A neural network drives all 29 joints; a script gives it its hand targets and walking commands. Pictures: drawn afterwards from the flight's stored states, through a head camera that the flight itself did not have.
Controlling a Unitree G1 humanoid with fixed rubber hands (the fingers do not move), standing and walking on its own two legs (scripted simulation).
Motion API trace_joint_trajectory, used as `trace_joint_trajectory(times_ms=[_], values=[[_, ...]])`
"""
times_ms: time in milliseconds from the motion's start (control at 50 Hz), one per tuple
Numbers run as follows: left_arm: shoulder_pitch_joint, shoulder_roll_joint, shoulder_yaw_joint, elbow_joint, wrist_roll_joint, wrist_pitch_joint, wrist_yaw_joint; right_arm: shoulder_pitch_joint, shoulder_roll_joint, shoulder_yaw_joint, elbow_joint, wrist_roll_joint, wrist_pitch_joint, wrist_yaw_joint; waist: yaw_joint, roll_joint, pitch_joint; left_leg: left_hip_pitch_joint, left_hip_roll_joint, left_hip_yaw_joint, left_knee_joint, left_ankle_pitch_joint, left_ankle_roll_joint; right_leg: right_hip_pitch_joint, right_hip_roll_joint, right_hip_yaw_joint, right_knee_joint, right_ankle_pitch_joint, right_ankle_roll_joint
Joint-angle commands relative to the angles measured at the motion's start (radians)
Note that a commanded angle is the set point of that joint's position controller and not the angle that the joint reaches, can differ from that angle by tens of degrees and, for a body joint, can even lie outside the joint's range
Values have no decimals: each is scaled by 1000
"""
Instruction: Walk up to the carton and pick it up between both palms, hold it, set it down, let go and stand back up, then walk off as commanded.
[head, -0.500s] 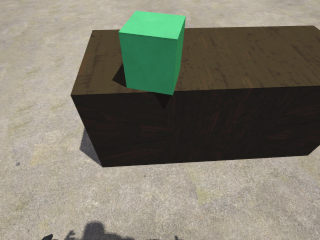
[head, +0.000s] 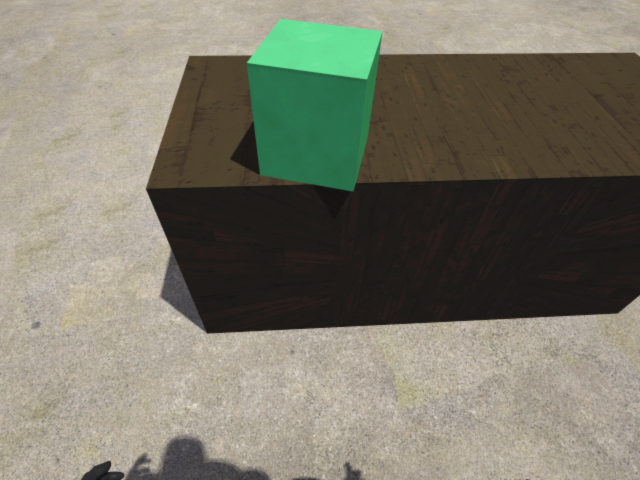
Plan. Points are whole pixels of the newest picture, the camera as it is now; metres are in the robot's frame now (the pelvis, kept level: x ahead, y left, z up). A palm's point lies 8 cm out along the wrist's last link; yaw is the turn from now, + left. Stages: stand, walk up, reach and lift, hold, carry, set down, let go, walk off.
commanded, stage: stand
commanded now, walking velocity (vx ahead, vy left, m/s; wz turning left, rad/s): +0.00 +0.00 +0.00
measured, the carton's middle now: (317, 107) +0.81 +0.02 +0.03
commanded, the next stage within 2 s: none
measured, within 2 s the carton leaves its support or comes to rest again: neither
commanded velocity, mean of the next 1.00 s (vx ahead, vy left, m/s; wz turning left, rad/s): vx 0.00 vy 0.00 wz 0.00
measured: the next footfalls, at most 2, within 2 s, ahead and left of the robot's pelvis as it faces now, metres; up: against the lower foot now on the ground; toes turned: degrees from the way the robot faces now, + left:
none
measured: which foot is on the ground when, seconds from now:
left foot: down 0.00-1.00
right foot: down 0.00-1.00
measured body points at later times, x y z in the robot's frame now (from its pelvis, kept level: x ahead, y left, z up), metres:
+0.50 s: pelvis +0.00 +0.00 +0.00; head +0.02 +0.01 +0.45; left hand +0.11 +0.31 -0.11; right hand +0.10 -0.29 -0.12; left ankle +0.04 +0.14 -0.73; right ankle +0.02 -0.12 -0.73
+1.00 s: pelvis +0.00 +0.00 +0.00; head +0.02 +0.01 +0.45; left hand +0.11 +0.31 -0.11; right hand +0.11 -0.29 -0.11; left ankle +0.04 +0.14 -0.73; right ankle +0.02 -0.12 -0.73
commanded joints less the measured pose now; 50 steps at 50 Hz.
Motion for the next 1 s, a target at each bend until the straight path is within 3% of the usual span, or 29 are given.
trace_joint_trajectory(times_ms=[0,40,60,120,160,180,220,240,280,300,320,360,380,420,480,520,540,560,600,680,700,740,760,780,800,840,880,900,980], values=[[-67,179,27,52,28,-33,6,-117,-250,-65,-29,16,-28,-16,-1,36,-151,66,103,-104,-163,58,84,23,-95,105,-174,96,-34],[-80,194,26,61,34,-34,1,-123,-234,-63,-37,25,-26,-13,-20,72,-148,71,96,-93,-161,113,76,37,-99,85,-195,95,-36],[-63,200,32,59,31,-31,3,-113,-245,-64,-24,24,-27,-15,-12,17,-192,91,114,-115,-140,108,91,44,-105,103,-188,97,-42],[-64,187,29,64,24,-38,2,-113,-234,-70,-30,23,-27,-17,-20,77,-193,103,94,-83,-132,150,81,35,-112,110,-203,114,-50],[-49,175,17,67,25,-35,1,-132,-249,-74,-39,16,-27,-17,-3,44,-168,75,107,-112,-150,80,91,37,-99,104,-197,100,-46],[-66,189,21,70,33,-34,3,-115,-244,-66,-27,18,-25,-12,-24,45,-135,75,91,-94,-157,36,76,10,-113,117,-218,80,-47],[-55,195,19,69,27,-30,6,-106,-248,-61,-23,18,-17,-11,-10,18,-145,89,98,-108,-142,53,82,-7,-114,132,-234,39,-45],[-85,196,23,56,33,-34,4,-102,-229,-61,-24,25,-18,-11,-25,47,-168,110,84,-78,-137,66,73,-6,-123,139,-243,36,-50],[-83,192,26,64,24,-30,5,-114,-244,-72,-31,20,-17,-16,-24,23,-166,97,94,-77,-145,105,81,14,-115,113,-211,79,-45],[-70,184,24,70,28,-29,4,-101,-234,-61,-26,18,-22,-15,-18,63,-193,123,102,-88,-144,102,79,14,-122,123,-214,90,-45],[-61,185,23,64,27,-38,5,-104,-224,-57,-10,21,-25,-15,-7,39,-174,103,103,-93,-142,148,87,33,-109,101,-202,117,-41],[-68,208,32,72,29,-32,7,-108,-239,-69,-33,23,-25,-14,-20,78,-214,112,109,-90,-130,182,82,58,-109,91,-186,143,-48],[-77,186,30,64,31,-31,2,-126,-231,-57,-32,18,-24,-15,-4,43,-160,75,100,-90,-144,129,82,49,-103,106,-191,116,-44],[-43,208,35,62,27,-32,-2,-93,-230,-58,-33,19,-25,-15,-9,24,-206,99,98,-84,-128,138,74,57,-109,101,-188,113,-45],[-80,198,27,62,32,-34,3,-107,-228,-65,-28,20,-20,-11,-32,55,-181,114,89,-76,-130,108,76,21,-113,120,-231,69,-51],[-78,202,24,62,25,-35,1,-105,-229,-70,-18,31,-16,-14,-21,-7,-160,81,87,-98,-132,79,81,4,-124,123,-244,49,-51],[-52,196,20,85,27,-35,-2,-121,-233,-58,-26,26,-18,-13,-9,27,-162,100,88,-83,-131,62,85,-6,-120,135,-245,41,-46],[-74,197,24,66,34,-37,-2,-109,-224,-65,-43,25,-21,-11,-34,51,-173,104,81,-76,-130,53,75,-10,-122,129,-251,23,-47],[-103,192,27,57,34,-35,4,-107,-213,-57,-40,15,-17,-12,-26,54,-142,85,94,-82,-160,27,83,-10,-118,123,-251,28,-46],[-70,186,23,67,28,-36,4,-84,-212,-58,-27,18,-22,-14,-19,42,-175,90,97,-80,-142,123,81,31,-109,113,-219,74,-48],[-53,188,27,71,21,-34,3,-89,-239,-58,-33,16,-24,-14,-15,77,-153,79,101,-92,-151,84,86,14,-103,109,-216,84,-46],[-77,191,26,70,30,-32,2,-102,-211,-57,-37,21,-26,-11,-31,72,-199,101,93,-89,-158,66,79,39,-107,109,-220,79,-43],[-57,190,26,62,24,-38,-2,-116,-225,-59,-38,21,-25,-14,-15,55,-179,79,103,-95,-155,97,83,29,-105,109,-214,80,-46],[-66,192,28,69,29,-39,0,-129,-214,-57,-30,19,-26,-15,-6,81,-186,91,99,-93,-143,124,78,36,-105,101,-215,113,-50],[-70,201,29,73,31,-33,4,-114,-246,-64,-22,21,-20,-14,-25,78,-168,103,89,-81,-147,141,72,24,-105,97,-205,143,-44],[-52,201,30,77,25,-32,2,-107,-252,-71,-22,23,-28,-15,-16,37,-222,112,110,-93,-142,174,74,50,-104,89,-179,175,-44],[-76,183,23,74,22,-34,3,-88,-226,-60,-29,26,-29,-16,-35,36,-215,122,91,-65,-113,219,65,34,-110,106,-201,171,-45],[-76,177,18,81,25,-31,3,-105,-229,-61,-31,16,-27,-16,-26,66,-164,105,94,-67,-131,135,67,14,-110,101,-211,152,-43],[-53,191,31,75,24,-32,1,-117,-245,-67,-28,22,-22,-13,-23,83,-221,107,112,-102,-167,85,70,42,-98,95,-219,92,-41]])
